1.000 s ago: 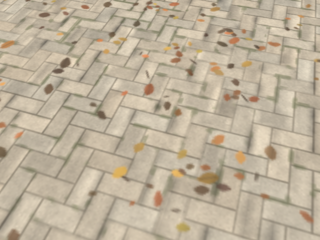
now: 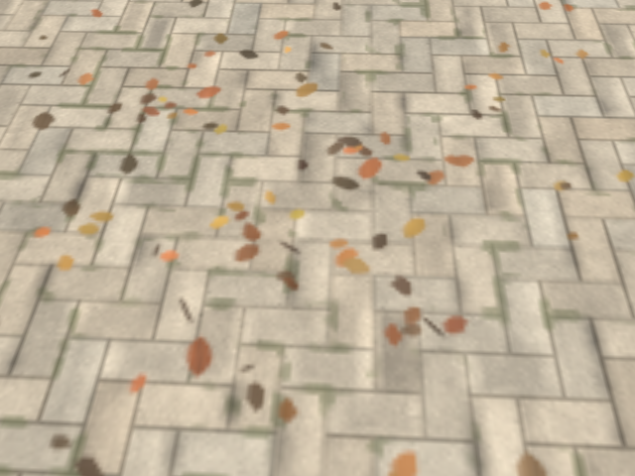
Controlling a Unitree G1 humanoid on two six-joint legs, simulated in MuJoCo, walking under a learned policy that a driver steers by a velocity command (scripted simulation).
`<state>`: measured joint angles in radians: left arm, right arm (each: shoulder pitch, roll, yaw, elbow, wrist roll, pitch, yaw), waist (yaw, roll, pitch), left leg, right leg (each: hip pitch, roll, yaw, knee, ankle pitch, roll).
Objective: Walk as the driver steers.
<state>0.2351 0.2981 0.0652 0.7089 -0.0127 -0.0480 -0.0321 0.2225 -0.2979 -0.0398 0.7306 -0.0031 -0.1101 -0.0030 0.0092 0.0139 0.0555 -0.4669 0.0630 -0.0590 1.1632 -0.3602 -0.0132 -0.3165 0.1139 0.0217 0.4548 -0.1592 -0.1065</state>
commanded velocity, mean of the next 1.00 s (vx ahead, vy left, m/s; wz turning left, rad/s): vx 0.28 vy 0.00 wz -0.59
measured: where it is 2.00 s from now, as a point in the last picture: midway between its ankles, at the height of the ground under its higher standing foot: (403, 439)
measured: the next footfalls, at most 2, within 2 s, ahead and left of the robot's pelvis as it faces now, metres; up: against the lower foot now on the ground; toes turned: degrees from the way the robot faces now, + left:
left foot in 0.30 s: +0.37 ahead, +0.14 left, +0.00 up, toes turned -15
right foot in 0.76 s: +0.42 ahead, -0.15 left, +0.00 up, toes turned -29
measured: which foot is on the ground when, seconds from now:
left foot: up 0.00-0.28, down 0.30-0.78, up 0.80-1.00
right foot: down 0.00-0.32, up 0.34-0.74, down 0.76-1.00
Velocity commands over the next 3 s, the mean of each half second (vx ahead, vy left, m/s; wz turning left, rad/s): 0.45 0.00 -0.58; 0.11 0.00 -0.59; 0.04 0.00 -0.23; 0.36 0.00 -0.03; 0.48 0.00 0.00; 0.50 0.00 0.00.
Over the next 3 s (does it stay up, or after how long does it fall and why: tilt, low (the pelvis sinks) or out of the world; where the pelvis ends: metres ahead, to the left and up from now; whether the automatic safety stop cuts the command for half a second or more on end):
stays up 0.94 -0.47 0.01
